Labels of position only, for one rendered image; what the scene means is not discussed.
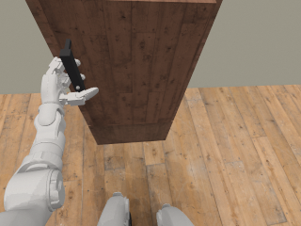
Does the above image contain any robot right shin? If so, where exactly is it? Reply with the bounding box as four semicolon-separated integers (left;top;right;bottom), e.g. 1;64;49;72
162;203;170;209

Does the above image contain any robot left forearm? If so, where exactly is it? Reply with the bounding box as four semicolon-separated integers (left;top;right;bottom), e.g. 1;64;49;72
4;103;66;211

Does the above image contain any cupboard door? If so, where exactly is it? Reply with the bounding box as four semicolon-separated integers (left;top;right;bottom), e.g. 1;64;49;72
32;0;217;127

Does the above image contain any left robot upper arm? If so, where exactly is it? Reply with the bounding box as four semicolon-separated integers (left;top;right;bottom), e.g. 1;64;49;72
0;169;66;226

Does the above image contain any left robot hand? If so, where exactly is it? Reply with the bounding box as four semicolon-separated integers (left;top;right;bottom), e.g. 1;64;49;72
40;56;99;108

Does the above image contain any handle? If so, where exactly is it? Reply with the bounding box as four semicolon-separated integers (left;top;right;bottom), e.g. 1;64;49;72
59;39;86;92

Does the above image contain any robot left thigh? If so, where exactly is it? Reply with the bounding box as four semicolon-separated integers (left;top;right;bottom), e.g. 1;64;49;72
97;196;130;226

